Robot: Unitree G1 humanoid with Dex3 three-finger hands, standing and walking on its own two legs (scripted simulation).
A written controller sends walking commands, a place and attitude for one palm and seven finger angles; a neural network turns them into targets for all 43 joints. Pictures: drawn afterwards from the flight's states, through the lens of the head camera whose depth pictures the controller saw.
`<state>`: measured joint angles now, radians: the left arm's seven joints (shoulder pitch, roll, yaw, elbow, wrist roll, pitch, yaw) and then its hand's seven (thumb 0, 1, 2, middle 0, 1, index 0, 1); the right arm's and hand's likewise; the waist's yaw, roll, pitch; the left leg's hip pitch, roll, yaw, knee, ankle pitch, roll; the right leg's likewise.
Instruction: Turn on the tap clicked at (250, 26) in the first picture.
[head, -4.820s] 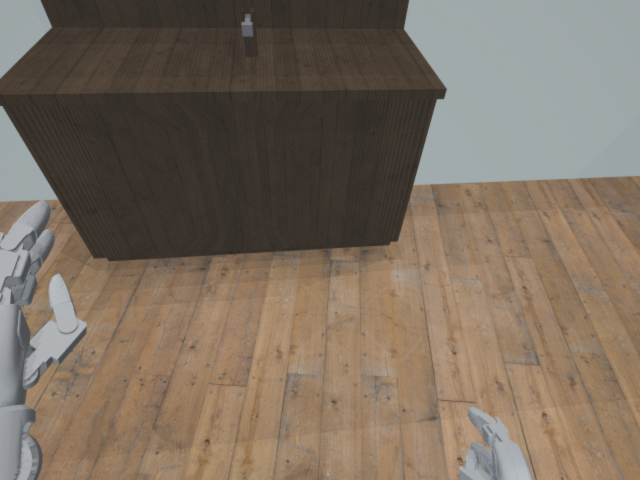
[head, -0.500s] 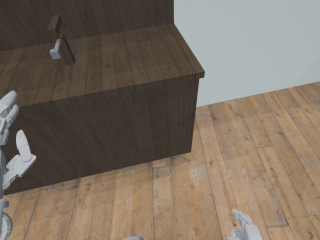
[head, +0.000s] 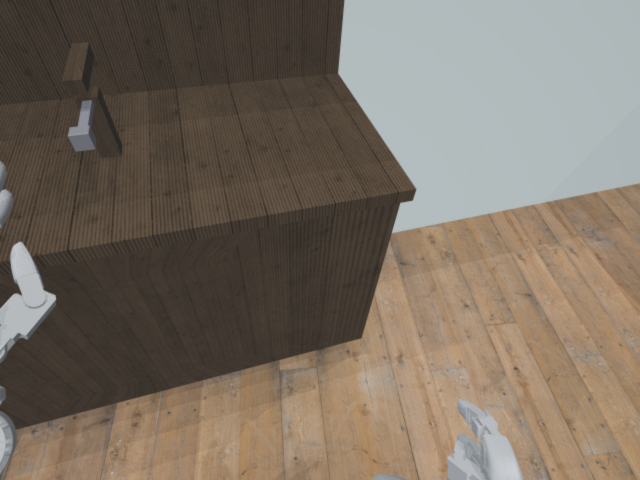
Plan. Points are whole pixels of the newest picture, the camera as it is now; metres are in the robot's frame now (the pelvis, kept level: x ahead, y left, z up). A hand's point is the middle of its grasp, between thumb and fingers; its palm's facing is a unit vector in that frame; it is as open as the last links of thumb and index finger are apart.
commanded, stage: take the last steps up to it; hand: left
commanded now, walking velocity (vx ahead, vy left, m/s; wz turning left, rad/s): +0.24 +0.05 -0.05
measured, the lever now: (82, 138) +0.56 +0.40 +0.11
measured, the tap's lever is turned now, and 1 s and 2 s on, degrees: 0 0 0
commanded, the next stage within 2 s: come to a stop and stand still in 0.50 s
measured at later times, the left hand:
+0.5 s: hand (141, 238) +0.30 +0.20 +0.18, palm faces +0.34 -0.82 -0.46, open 7.4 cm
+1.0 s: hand (117, 201) +0.33 +0.23 +0.20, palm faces +0.40 -0.75 -0.52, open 7.4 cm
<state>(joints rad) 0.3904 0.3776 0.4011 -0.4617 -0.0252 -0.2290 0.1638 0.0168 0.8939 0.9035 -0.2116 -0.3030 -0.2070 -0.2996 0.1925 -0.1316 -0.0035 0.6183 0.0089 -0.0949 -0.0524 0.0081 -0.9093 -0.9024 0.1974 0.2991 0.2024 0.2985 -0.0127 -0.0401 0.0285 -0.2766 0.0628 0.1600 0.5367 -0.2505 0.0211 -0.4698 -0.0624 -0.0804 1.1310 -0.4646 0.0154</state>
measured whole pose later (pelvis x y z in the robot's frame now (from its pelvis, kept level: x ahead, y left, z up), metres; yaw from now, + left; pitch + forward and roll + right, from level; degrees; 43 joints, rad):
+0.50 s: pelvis +0.08 -0.02 +0.01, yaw +0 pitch +0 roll +3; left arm 0.50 0.35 0.34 -0.53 -0.01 -0.23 0.15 0.02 0.89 0.90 -0.22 -0.30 -0.21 -0.30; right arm 0.18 -0.26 -0.04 0.62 0.00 -0.06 -0.06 0.01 -0.91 -0.90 0.20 0.30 0.20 0.30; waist -0.02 -0.03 0.09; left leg -0.49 0.08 0.07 0.86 -0.30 -0.02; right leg -0.24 -0.05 -0.15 0.48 -0.25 -0.06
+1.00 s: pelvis +0.10 -0.02 +0.00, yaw -1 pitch -2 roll -1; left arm 0.29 0.47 0.39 -0.50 0.01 -0.19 0.09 0.02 0.89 0.90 -0.22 -0.30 -0.21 -0.30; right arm 0.19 -0.11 0.04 0.59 -0.03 -0.14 -0.03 0.01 -0.90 -0.90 0.21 0.30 0.21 0.30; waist 0.08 0.03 0.11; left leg -0.33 0.12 0.10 0.58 -0.20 -0.02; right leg -0.25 0.02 -0.11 0.53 -0.23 -0.04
